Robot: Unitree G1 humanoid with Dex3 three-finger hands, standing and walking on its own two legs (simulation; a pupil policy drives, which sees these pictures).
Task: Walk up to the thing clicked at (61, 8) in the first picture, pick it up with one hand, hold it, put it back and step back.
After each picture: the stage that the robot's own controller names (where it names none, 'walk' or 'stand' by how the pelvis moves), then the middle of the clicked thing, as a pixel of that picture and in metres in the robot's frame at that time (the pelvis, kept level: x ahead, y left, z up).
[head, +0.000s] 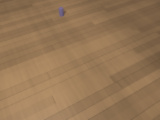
stand; (61, 11) +1.99 +0.26 -0.72
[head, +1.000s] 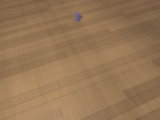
walk; (77, 17) +1.87 +0.18 -0.72
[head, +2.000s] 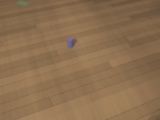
walk; (70, 42) +1.24 +0.19 -0.71
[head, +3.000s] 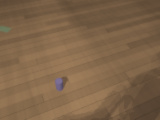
walk; (59, 84) +0.77 +0.21 -0.70
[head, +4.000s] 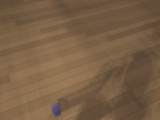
walk; (56, 110) +0.49 +0.19 -0.69
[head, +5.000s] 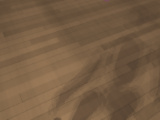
stand; out of the picture +0.34 +0.20 -0.71
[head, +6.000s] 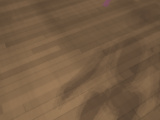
stand; out of the picture +0.30 +0.20 -0.72
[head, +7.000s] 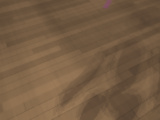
stand; out of the picture +0.32 +0.19 -0.73
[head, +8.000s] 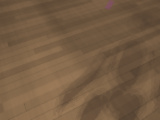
stand; out of the picture +0.31 +0.19 -0.73
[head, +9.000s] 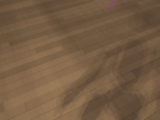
stand; out of the picture +0.31 +0.19 -0.73
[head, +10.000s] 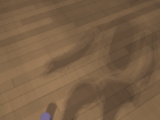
go down; (46, 118) +0.34 +0.20 -0.67
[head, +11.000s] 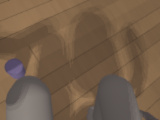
go down; (16, 69) +0.38 +0.25 -0.29
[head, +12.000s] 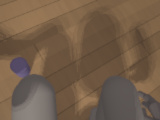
close in; (21, 68) +0.38 +0.25 -0.29
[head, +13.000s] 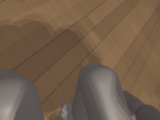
close in; out of the picture +0.36 +0.28 -0.21
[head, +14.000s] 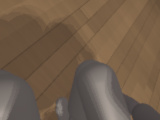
close; out of the picture +0.36 +0.29 -0.21
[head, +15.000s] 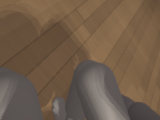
lift; out of the picture +0.35 +0.29 -0.22
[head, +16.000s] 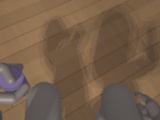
lift; (15, 83) +0.30 +0.23 -0.06
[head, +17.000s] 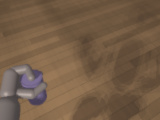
hold; (34, 88) +0.33 +0.17 +0.01
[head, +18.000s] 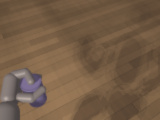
hold; (34, 91) +0.32 +0.17 +0.00
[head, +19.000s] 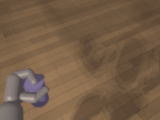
hold; (36, 91) +0.32 +0.17 -0.01
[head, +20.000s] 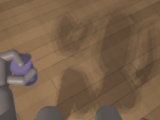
crouch; (24, 71) +0.38 +0.20 -0.07
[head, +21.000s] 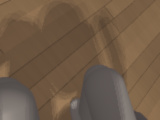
lower; out of the picture +0.39 +0.28 -0.20
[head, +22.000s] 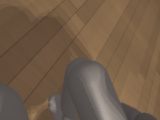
lower; out of the picture +0.40 +0.31 -0.22
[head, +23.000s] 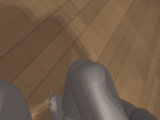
lower; out of the picture +0.39 +0.31 -0.22
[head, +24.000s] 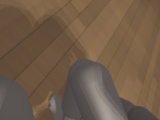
lower; out of the picture +0.39 +0.31 -0.22
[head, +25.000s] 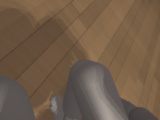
lower; out of the picture +0.38 +0.31 -0.22
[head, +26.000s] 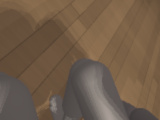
withdraw; out of the picture +0.37 +0.27 -0.22
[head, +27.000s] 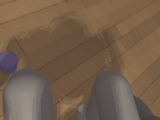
stand; (8, 63) +0.38 +0.25 -0.27
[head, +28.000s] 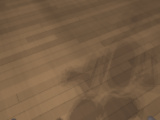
stand; out of the picture +0.33 +0.16 -0.64
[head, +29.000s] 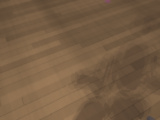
stand; out of the picture +0.35 +0.18 -0.67
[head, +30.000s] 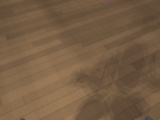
stand; out of the picture +0.34 +0.18 -0.67
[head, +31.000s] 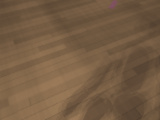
stand; out of the picture +0.36 +0.17 -0.72
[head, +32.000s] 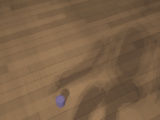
walk; (60, 101) +0.46 +0.13 -0.71
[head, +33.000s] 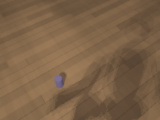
walk; (59, 81) +0.69 +0.22 -0.69
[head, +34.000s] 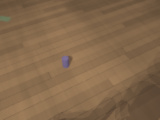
stand; (65, 62) +0.97 +0.19 -0.70
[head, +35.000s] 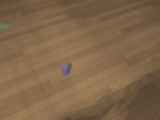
stand; (65, 69) +0.94 +0.17 -0.72
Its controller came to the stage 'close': yes
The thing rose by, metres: 0.70
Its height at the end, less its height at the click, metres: +0.00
